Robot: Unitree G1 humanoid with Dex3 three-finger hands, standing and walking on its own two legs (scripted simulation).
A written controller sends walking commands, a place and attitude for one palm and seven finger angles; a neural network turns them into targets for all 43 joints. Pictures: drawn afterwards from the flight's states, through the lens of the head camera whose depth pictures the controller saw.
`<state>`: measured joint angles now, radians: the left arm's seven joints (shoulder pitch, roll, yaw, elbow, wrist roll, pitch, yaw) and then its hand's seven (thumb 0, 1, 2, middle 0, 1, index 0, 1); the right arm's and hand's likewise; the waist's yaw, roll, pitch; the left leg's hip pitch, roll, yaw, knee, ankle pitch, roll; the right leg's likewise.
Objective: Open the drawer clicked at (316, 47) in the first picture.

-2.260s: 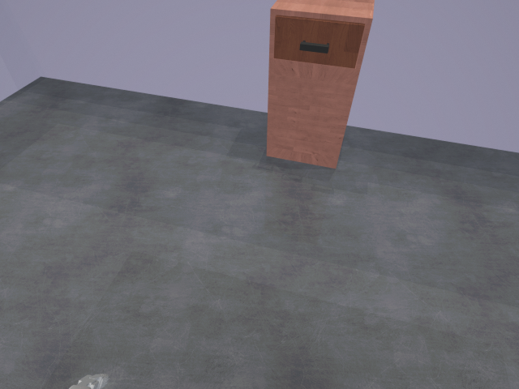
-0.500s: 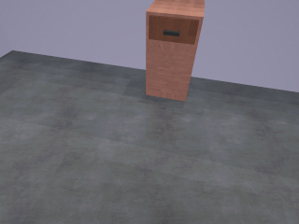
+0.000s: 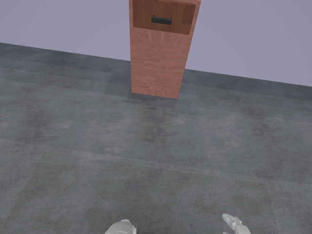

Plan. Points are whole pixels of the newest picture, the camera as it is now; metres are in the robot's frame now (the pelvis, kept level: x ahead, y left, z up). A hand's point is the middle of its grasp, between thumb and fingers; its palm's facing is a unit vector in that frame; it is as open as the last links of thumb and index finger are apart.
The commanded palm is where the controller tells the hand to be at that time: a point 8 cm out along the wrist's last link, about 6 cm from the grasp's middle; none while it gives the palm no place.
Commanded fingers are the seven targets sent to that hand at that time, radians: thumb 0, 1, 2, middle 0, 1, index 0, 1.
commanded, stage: walk to a spot facing it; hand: left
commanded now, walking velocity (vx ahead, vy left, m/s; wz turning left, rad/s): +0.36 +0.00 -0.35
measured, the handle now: (162, 19) +1.26 +0.08 -0.05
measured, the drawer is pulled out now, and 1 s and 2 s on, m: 0.01 0.01 0.01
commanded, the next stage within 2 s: turn to face it in 0.82 s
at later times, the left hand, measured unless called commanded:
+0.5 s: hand (120, 166) +0.33 +0.15 -0.14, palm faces -0.28 -0.95 -0.15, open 7.4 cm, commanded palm none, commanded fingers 0.00 0.90 0.90 -0.20 -0.30 -0.20 -0.30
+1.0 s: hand (137, 139) +0.45 +0.11 -0.15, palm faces -0.25 -0.95 -0.21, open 7.3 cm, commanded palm none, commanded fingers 0.00 0.90 0.90 -0.20 -0.30 -0.20 -0.30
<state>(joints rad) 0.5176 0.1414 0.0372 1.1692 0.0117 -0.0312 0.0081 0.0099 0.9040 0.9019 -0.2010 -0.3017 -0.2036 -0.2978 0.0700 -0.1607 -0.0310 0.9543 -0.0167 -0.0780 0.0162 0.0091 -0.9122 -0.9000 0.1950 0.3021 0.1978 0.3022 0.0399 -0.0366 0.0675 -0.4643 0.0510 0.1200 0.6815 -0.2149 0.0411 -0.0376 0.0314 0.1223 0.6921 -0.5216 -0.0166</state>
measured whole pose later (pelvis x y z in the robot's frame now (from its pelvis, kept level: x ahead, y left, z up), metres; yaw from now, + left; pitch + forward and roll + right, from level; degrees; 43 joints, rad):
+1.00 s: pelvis +0.39 -0.07 +0.02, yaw -18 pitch -1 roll -2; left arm 0.31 0.17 0.04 1.08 0.02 -0.06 0.01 -0.01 0.92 0.90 -0.20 -0.30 -0.20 -0.30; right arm 0.16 -0.20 -0.06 1.01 -0.02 -0.03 0.01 0.01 -0.94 -0.90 0.19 0.30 0.19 0.30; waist 0.00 0.03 0.03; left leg -0.53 0.14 0.10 0.79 -0.20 -0.04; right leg -0.07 0.04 -0.13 0.41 -0.32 -0.05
